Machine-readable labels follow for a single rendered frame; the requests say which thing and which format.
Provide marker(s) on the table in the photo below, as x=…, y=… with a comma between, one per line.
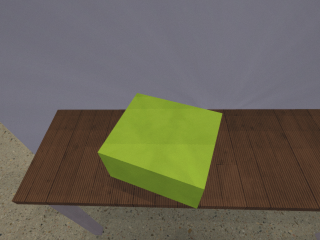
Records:
x=263, y=159

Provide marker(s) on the carton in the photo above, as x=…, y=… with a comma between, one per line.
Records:
x=164, y=147

